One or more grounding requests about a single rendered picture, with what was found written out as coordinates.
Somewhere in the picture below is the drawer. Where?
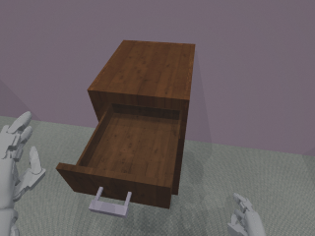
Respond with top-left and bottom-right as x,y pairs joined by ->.
56,102 -> 182,209

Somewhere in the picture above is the handle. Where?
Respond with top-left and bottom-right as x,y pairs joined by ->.
89,187 -> 132,218

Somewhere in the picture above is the right robot hand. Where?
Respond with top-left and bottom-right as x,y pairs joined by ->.
227,193 -> 266,236

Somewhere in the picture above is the robot left forearm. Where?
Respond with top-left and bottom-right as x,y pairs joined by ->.
0,208 -> 21,236

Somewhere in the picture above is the cabinet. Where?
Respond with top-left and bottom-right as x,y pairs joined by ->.
87,39 -> 196,196

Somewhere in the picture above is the left robot hand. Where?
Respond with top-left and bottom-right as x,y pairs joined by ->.
0,111 -> 46,209

